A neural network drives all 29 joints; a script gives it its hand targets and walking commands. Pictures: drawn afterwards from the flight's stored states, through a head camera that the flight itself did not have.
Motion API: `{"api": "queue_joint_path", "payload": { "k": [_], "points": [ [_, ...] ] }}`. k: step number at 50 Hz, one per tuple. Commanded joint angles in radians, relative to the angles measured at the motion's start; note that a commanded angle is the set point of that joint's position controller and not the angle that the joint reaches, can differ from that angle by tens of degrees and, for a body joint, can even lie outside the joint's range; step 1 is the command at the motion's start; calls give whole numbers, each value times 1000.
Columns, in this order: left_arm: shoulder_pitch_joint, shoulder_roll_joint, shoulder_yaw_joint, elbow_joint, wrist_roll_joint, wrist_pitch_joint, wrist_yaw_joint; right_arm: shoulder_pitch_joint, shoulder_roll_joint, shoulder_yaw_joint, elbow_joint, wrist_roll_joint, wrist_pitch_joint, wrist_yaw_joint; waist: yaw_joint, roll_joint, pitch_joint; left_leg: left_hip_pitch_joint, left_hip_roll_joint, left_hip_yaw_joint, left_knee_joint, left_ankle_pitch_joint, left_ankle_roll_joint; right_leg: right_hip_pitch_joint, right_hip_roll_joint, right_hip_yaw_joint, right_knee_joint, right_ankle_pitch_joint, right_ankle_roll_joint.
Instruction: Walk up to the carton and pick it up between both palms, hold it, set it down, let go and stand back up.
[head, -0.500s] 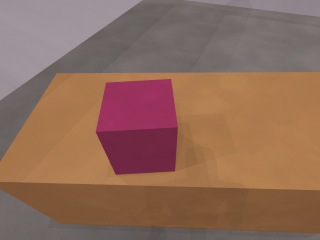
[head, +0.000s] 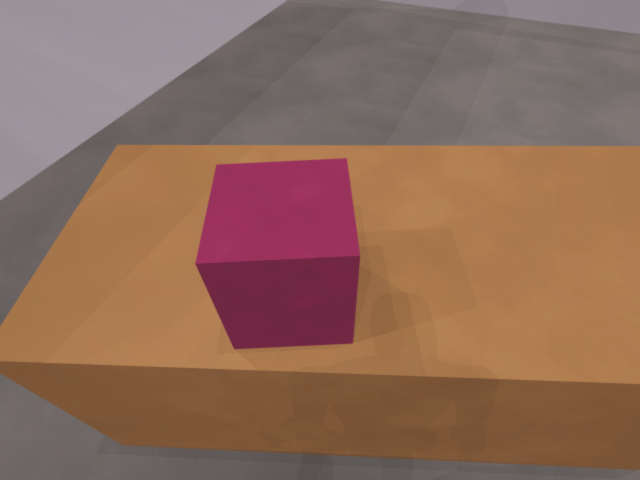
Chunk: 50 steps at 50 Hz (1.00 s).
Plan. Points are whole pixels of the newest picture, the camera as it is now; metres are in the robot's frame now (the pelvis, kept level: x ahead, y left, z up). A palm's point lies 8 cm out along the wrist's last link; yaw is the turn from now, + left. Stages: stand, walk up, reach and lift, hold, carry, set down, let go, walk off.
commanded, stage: stand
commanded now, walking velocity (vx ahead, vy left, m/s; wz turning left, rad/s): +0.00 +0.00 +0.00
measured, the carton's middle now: (287, 258) +0.45 +0.07 -0.04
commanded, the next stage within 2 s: none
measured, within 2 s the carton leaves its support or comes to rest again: neither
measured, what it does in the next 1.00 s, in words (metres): stands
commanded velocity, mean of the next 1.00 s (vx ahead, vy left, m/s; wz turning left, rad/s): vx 0.00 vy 0.00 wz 0.00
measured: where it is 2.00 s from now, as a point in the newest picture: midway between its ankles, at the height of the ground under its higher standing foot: outside the picture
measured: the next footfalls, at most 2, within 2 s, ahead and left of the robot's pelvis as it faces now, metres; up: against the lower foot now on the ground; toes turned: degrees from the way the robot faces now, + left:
none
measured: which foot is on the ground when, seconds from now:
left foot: down 0.00-1.00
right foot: down 0.00-1.00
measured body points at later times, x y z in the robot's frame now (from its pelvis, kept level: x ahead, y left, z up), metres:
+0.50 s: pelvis +0.00 +0.01 +0.00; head +0.01 +0.00 +0.45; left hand +0.03 +0.25 -0.15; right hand -0.01 -0.24 -0.15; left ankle -0.03 +0.11 -0.74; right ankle +0.03 -0.13 -0.74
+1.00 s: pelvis +0.00 +0.02 +0.00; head +0.01 +0.02 +0.45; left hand +0.00 +0.25 -0.16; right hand -0.04 -0.20 -0.16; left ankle -0.03 +0.11 -0.74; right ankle +0.03 -0.13 -0.74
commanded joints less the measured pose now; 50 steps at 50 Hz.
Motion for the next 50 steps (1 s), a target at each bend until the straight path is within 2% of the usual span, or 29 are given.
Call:
{"api": "queue_joint_path", "payload": {
  "k": [1,13,15,16,17,18,21,23,24,25,26,28,29,30,31,32,33,34,36,37,39,41,44,45,46,47,48,49,50],
  "points": [
    [41,113,23,-33,0,-9,4,90,-117,-26,-23,0,-7,-4,0,-3,49,-19,85,-108,-104,59,35,-38,-72,69,-82,151,-31],
    [40,111,22,-23,-1,-10,4,91,-112,-26,-14,0,-8,-5,0,-4,52,-19,83,-111,-107,56,33,-36,-74,66,-88,142,-30],
    [57,66,0,16,-2,6,-16,34,-65,-26,3,-15,19,1,10,1,57,19,43,-65,-73,-4,30,-109,-75,114,-148,87,-34],
    [22,126,11,19,11,8,-9,28,-81,-29,7,-16,26,3,-16,-87,103,15,37,-65,-57,9,22,-138,-90,132,-173,99,-36],
    [-15,128,12,2,8,6,-10,40,-41,-22,9,-18,29,4,-21,-72,79,0,30,-56,-53,-10,19,-120,-93,145,-194,10,-43],
    [-27,124,19,0,10,9,-15,72,-16,-17,31,-22,29,5,-26,1,93,5,35,-61,-78,-11,20,-138,-88,136,-193,-38,-38],
    [29,96,5,34,0,11,-13,44,-36,-15,45,-19,15,4,-2,-33,32,19,77,-80,-109,38,32,-82,-61,90,-138,71,-38],
    [0,104,3,32,3,-2,-8,77,-56,-24,72,-11,10,-2,-12,-52,-31,33,72,-78,-90,80,35,-13,-81,100,-124,196,-41],
    [10,84,6,45,0,1,-10,60,-60,-22,79,-18,5,-4,-10,-10,15,47,89,-81,-113,145,36,-38,-55,65,-87,275,-33],
    [40,83,-2,58,0,-2,-8,65,-66,-26,76,-13,4,-4,-9,-43,-23,88,88,-67,-84,168,38,-43,-61,69,-81,312,-30],
    [28,77,-1,61,0,-3,-8,60,-100,-37,80,-11,3,-8,-18,-8,-55,100,85,-58,-76,159,43,-27,-51,60,-71,334,-30],
    [3,101,9,66,4,-3,-1,82,-35,-16,103,-13,3,-5,-24,-18,7,3,83,-68,-116,128,35,17,-55,49,-63,305,-19],
    [-3,101,11,64,5,-2,2,59,-50,-22,106,-16,-1,-5,-22,62,-8,14,83,-66,-108,169,31,35,-62,60,-52,336,-27],
    [14,63,2,72,2,4,0,69,-55,-23,114,-12,-5,-8,-12,41,0,-16,88,-80,-115,205,38,66,-57,46,-39,337,-22],
    [39,52,1,80,3,10,-2,12,-48,-25,113,-16,-1,-8,13,62,42,-36,81,-72,-115,97,43,21,-52,58,-67,263,-18],
    [32,51,-2,90,5,8,-4,-1,-50,-24,105,-10,3,-8,3,-27,74,-16,80,-74,-100,109,41,-13,-56,58,-68,294,-22],
    [22,38,-5,86,4,11,-2,-1,-37,-25,114,-12,7,-6,4,44,68,-18,84,-68,-122,93,39,-21,-53,48,-67,260,-18],
    [46,64,0,96,4,16,-5,13,-40,-29,115,-11,10,-5,11,67,48,-24,97,-83,-147,33,51,-1,-40,37,-67,198,-10],
    [-3,50,-3,96,10,20,-4,19,-3,-17,129,-14,12,-5,-8,10,106,-42,102,-102,-154,28,51,-40,-46,38,-67,162,-6],
    [22,38,-2,107,8,23,-3,28,-32,-22,132,-20,11,-8,3,7,106,-67,107,-106,-163,-15,57,-29,-39,32,-67,135,-6],
    [21,-4,-12,107,5,28,-9,12,-17,-24,149,-18,19,-12,11,110,180,-91,95,-88,-183,-56,52,-67,-44,42,-74,102,-7],
    [46,14,-16,126,-1,22,-7,20,-9,-20,150,-15,20,-13,8,35,124,-38,110,-92,-165,-20,57,-71,-38,28,-70,144,-1],
    [15,61,-2,125,3,10,-1,57,-22,-26,156,-15,13,-11,-25,-18,69,22,93,-76,-135,80,49,-53,-49,38,-54,217,-3],
    [29,40,-8,129,1,9,3,24,-32,-25,152,-15,10,-12,-1,5,48,25,101,-78,-142,41,57,-55,-48,31,-62,173,4],
    [47,55,-3,141,4,7,3,37,-21,-26,168,-13,12,-13,-5,-42,58,-5,100,-84,-123,6,64,-31,-60,48,-73,167,-3],
    [41,44,2,130,2,14,3,2,-27,-30,155,-13,14,-12,7,10,54,-7,98,-84,-145,-39,62,-44,-42,30,-70,131,7],
    [25,24,-5,138,9,18,2,4,-17,-28,155,-8,20,-12,-11,-65,121,-54,78,-77,-120,-51,58,-74,-52,67,-96,81,-5],
    [23,-1,-12,127,2,20,1,2,-5,-25,160,-12,24,-14,-1,-20,141,-72,75,-78,-133,-73,57,-101,-53,71,-107,49,2],
    [38,-10,-16,144,5,25,2,17,-38,-32,159,-12,28,-13,-18,-22,115,-22,85,-75,-152,-93,55,-121,-32,50,-95,46,8]
  ]
}}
